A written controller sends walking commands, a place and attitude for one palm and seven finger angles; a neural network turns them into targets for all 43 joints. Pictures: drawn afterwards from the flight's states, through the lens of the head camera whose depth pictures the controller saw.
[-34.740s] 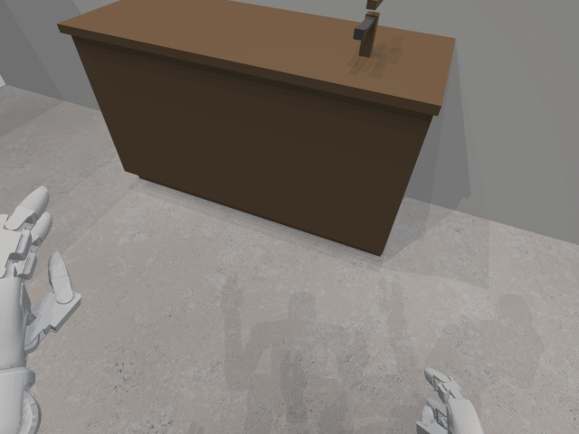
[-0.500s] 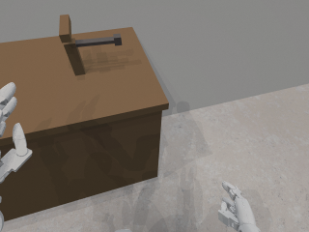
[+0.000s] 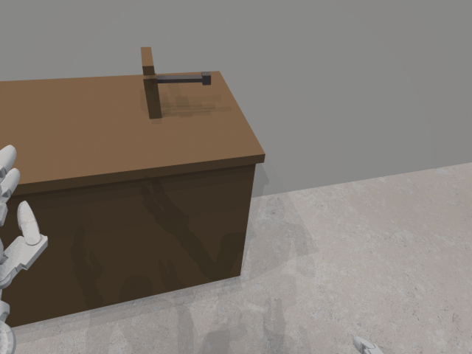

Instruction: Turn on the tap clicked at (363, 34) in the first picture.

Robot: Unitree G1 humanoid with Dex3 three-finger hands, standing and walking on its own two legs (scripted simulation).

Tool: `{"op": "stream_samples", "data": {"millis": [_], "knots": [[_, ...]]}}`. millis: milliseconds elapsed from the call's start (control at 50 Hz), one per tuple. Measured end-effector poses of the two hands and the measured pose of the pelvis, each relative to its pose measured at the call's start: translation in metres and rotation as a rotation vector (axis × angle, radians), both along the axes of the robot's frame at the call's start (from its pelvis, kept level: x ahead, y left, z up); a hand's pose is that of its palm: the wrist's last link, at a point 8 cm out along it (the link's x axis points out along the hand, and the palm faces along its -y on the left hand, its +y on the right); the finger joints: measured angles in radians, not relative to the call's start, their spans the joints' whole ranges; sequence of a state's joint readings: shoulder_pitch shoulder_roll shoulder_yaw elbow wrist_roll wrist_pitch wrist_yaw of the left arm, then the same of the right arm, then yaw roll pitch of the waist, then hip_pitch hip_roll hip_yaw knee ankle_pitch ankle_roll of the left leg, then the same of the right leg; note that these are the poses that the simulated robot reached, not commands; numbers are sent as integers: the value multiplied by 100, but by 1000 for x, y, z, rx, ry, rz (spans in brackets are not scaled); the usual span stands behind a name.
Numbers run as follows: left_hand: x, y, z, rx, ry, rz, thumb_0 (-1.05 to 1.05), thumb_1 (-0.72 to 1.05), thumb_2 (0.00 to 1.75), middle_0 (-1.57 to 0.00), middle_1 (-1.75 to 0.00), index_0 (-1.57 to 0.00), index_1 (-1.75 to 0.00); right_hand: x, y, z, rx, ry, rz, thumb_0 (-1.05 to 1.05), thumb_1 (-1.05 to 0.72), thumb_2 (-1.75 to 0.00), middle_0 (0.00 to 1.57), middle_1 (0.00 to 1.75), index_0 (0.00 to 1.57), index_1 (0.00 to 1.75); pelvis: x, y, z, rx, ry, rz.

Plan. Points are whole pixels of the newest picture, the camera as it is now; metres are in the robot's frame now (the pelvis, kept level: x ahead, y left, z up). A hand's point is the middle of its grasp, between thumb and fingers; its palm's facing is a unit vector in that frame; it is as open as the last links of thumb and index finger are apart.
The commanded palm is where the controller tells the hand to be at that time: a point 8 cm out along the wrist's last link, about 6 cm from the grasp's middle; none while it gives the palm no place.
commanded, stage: stop stepping back and stand still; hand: left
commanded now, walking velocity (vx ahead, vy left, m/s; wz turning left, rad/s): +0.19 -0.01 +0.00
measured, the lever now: (206, 78) +0.80 +0.12 +0.13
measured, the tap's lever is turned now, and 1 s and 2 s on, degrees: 86 86 86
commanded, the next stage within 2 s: stand and check the lever's angle in 1.06 s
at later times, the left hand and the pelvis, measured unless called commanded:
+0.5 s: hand (43, 236) +0.21 +0.26 +0.18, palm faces +0.43 -0.83 -0.34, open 7.4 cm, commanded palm +0.15 +0.29 +0.18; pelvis -0.01 +0.01 +0.00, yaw -1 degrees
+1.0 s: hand (83, 217) +0.25 +0.23 +0.16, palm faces +0.37 -0.85 -0.37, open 7.4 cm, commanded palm +0.20 +0.28 +0.18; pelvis +0.04 +0.00 +0.00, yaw -2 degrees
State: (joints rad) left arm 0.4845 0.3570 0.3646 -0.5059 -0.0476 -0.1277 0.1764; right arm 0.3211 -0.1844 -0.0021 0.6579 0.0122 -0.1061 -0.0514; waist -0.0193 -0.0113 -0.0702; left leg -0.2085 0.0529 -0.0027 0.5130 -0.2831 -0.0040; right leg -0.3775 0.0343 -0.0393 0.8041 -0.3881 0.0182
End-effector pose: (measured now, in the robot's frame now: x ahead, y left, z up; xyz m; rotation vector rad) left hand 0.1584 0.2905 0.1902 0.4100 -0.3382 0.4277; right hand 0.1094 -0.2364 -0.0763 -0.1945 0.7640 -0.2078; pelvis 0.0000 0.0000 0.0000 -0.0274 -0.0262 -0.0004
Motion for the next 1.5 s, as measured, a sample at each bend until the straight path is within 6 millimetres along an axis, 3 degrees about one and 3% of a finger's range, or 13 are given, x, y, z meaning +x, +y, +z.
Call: {"op": "stream_samples", "data": {"millis": [120,240,360,480,660,880,1040,1280,1500], "knots": [[-2,-15,-19,-27,60,-6,2,90,89,-21,-30,-20,-30,-3,2,-24,38,28,40,1,-90,-90,20,30,21,30,-18,-5,-10,-9,-9,-9],[-4,-22,-24,-62,80,-88,2,89,89,-21,-30,-20,-31,-2,-1,-2,9,0,17,2,-90,-90,20,30,21,30,-24,-2,-2,15,-17,-21],[-4,-4,-13,-4,8,-88,2,89,89,-22,-30,-21,-31,10,-3,11,-63,-64,-4,1,-90,-90,20,30,21,30,-22,10,-9,6,-28,-33],[7,6,0,15,31,-21,2,89,89,-21,-30,-20,-31,19,15,8,8,-58,37,1,-90,-90,20,30,20,30,-12,9,2,4,-16,-13],[23,-23,-23,-10,153,-49,2,89,89,-21,-30,-20,-31,45,17,-15,69,-13,79,1,-90,-90,20,30,21,30,6,-2,-3,4,-3,-16],[51,-14,-7,31,109,-47,2,89,89,-22,-30,-21,-31,81,-7,6,-10,-37,36,1,-90,-90,20,30,21,30,30,-1,1,14,16,-22],[57,-17,-19,-10,152,-57,2,89,89,-21,-30,-20,-31,100,-5,14,-7,-87,35,1,-90,-90,20,30,20,30,36,0,1,11,21,-29],[43,-13,-10,-10,118,-35,2,89,89,-21,-30,-21,-31,86,7,10,11,-62,58,1,-90,-90,20,30,21,30,27,1,3,9,11,-27],[31,-5,-22,-47,153,-33,2,89,89,-21,-30,-20,-31,57,8,8,-6,-33,37,1,-90,-90,20,30,21,30,12,8,4,8,3,-34]]}}
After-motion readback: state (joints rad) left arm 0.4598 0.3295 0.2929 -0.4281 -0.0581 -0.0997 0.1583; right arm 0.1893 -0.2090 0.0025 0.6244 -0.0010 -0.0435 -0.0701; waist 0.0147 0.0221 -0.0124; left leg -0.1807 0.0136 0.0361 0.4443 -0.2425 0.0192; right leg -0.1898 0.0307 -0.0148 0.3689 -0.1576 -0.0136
